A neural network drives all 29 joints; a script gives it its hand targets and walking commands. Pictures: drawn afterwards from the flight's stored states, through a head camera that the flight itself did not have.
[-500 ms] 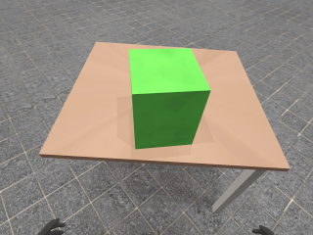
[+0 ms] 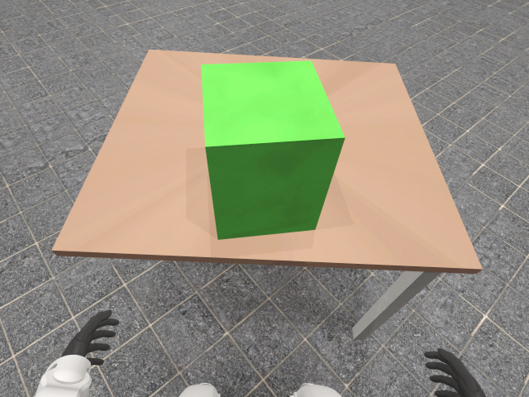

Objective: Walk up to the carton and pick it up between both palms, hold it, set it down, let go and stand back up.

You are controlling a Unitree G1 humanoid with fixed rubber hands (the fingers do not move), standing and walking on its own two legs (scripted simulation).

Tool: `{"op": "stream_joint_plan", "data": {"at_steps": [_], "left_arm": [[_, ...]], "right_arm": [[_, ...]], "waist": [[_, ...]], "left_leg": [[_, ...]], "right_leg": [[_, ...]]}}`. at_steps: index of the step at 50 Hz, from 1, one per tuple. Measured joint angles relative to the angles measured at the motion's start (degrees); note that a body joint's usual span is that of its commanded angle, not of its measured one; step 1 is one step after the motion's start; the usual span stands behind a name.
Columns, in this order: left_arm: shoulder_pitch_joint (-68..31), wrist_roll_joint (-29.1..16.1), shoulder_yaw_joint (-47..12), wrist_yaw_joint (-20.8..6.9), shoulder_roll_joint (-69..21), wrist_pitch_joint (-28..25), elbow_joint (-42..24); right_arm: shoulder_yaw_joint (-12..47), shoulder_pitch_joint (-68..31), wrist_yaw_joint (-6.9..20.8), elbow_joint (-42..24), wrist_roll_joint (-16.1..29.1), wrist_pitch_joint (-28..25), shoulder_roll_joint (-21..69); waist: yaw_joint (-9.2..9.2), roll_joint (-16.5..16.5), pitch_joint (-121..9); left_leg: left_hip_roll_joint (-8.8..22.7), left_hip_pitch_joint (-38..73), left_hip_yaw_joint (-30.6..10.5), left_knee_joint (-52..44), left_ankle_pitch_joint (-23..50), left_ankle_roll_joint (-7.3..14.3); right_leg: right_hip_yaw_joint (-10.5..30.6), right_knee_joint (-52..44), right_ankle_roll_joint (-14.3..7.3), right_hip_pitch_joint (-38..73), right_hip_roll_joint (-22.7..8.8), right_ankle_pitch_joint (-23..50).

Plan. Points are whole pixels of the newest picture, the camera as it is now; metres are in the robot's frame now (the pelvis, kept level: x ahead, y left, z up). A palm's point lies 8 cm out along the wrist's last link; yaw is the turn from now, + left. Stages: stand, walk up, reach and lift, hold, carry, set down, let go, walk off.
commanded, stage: reach and lift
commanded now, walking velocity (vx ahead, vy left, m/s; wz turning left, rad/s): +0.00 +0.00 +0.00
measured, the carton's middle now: (262, 153) +0.52 +0.01 +0.04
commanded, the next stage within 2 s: none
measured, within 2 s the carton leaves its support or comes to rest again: neither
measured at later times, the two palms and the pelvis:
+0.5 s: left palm (71, 374) +0.15 +0.26 -0.02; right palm (462, 382) +0.15 -0.27 -0.03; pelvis -0.02 -0.01 +0.02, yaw +0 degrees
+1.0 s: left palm (101, 333) +0.20 +0.22 +0.02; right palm (455, 336) +0.20 -0.26 +0.01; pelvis +0.01 -0.01 +0.03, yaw +0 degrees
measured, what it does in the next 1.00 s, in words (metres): stands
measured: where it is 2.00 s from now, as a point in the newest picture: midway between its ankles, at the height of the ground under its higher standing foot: outside the picture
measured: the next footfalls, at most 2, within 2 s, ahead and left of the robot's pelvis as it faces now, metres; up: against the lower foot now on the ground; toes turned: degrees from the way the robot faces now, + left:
none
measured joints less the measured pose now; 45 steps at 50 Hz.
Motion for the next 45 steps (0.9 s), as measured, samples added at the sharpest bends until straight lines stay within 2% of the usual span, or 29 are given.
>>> {"op": "stream_joint_plan", "data": {"at_steps": [7, 13, 25, 31, 45], "left_arm": [[2.10, -2.07, -0.01, -0.27, -0.16, -2.37, -1.55], [5.63, -3.73, 0.02, 0.18, -0.84, -4.80, -2.17], [6.84, -8.51, 0.02, 3.04, -2.13, -7.66, -5.85], [6.51, -8.71, 0.01, 4.35, -2.90, -8.43, -7.92], [9.60, -11.20, -0.05, 5.99, -7.21, -12.92, -16.24]], "right_arm": [[2.27, -0.01, 0.40, -1.20, 0.12, -0.99, 0.03], [2.55, -0.03, 0.65, -5.34, 0.59, 0.04, 0.38], [3.89, 0.49, 1.65, -12.72, 3.72, 5.26, 3.06], [4.00, 0.50, 2.45, -16.46, 5.14, 7.39, 3.12], [4.78, 1.14, 3.97, -21.84, 11.73, 7.03, 3.13]], "waist": [[0.00, -0.01, -0.15], [0.00, -0.01, -0.18], [0.00, -0.01, -1.81], [-0.01, -0.01, -3.06], [0.00, -0.01, -3.62]], "left_leg": [[0.00, 5.25, 0.00, -7.32, 3.81, -0.13], [-0.01, 8.44, 0.01, -11.89, 6.51, -0.13], [-0.03, 9.17, 0.01, -12.92, 7.47, -0.14], [-0.03, 9.75, 0.01, -13.94, 7.63, -0.14], [-0.02, 10.70, 0.01, -18.36, 9.01, -0.27]], "right_leg": [[-0.11, -6.14, -0.21, 4.71, 0.10, 3.12], [-0.19, -10.10, -0.36, 7.61, 0.15, 5.57], [-0.19, -10.85, -0.85, 8.22, 0.17, 6.39], [-0.19, -11.76, -0.44, 8.74, 0.17, 6.62], [-0.20, -14.79, -0.55, 9.06, 0.24, 7.04]]}}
